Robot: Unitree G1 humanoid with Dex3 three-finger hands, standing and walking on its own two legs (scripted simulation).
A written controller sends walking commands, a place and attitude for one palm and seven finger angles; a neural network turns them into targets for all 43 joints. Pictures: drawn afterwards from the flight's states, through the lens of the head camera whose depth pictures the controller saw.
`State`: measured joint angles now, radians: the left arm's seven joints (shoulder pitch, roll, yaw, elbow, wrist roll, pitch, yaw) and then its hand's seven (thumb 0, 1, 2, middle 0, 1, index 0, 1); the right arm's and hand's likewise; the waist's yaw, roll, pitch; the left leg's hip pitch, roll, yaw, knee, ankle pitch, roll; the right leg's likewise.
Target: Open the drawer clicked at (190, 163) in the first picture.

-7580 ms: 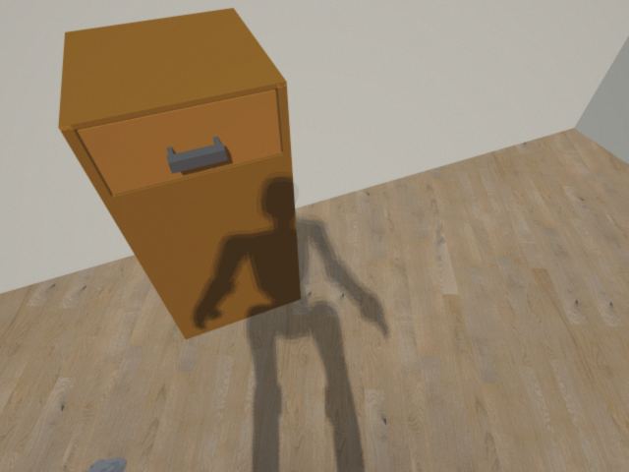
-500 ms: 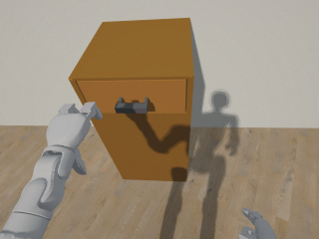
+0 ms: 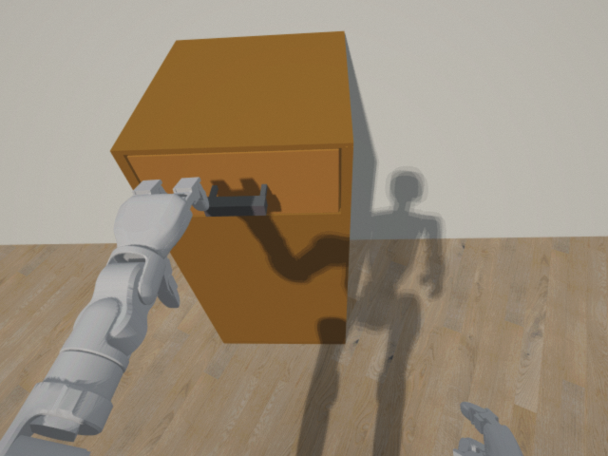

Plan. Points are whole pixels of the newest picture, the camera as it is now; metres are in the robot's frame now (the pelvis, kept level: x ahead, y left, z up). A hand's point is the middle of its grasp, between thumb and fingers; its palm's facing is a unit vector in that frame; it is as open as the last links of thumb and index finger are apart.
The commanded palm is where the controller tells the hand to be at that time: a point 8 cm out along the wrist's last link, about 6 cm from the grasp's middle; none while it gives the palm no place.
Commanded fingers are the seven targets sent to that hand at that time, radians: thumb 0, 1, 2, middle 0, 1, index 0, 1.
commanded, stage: move the hooked fingers above the handle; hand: left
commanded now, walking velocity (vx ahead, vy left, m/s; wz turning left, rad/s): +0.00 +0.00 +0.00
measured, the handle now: (237, 197) +0.54 +0.19 -0.01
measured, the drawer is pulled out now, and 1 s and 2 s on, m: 0.00 0.00 0.00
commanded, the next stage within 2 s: lower the fingers behind the handle in 1.76 s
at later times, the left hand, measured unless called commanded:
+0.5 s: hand (199, 219) +0.42 +0.21 +0.06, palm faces -0.03 -0.02 -1.00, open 13.8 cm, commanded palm +0.41 +0.21 +0.12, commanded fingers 0.00 -0.50 0.30 -0.30 -1.20 -0.30 -1.20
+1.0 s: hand (226, 200) +0.48 +0.19 +0.04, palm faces -0.05 -0.01 -1.00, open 13.8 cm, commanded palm +0.48 +0.19 +0.10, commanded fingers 0.00 -0.50 0.30 -0.30 -1.20 -0.30 -1.20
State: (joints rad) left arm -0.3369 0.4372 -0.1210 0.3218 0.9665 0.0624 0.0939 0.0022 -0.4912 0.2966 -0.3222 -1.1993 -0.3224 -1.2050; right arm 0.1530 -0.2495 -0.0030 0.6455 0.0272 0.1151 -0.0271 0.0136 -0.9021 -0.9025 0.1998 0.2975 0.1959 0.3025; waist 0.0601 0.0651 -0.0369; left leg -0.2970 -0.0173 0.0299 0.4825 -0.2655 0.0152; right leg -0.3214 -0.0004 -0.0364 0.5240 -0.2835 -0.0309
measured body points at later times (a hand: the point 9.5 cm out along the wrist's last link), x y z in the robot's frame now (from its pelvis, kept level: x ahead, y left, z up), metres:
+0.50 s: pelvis +0.01 +0.00 -0.01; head +0.05 -0.03 +0.44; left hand +0.42 +0.21 +0.12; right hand +0.13 -0.26 -0.14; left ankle -0.01 +0.11 -0.74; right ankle -0.01 -0.10 -0.74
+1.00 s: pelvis +0.01 +0.00 -0.01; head +0.08 -0.01 +0.43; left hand +0.48 +0.19 +0.10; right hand +0.05 -0.27 -0.15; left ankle -0.01 +0.11 -0.74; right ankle -0.01 -0.10 -0.74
